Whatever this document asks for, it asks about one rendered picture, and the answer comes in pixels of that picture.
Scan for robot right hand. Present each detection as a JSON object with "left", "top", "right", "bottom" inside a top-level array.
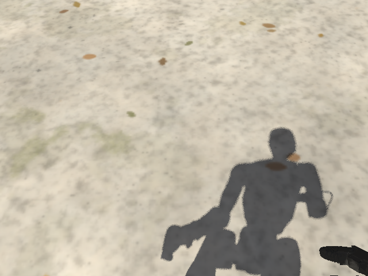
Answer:
[{"left": 319, "top": 246, "right": 368, "bottom": 276}]

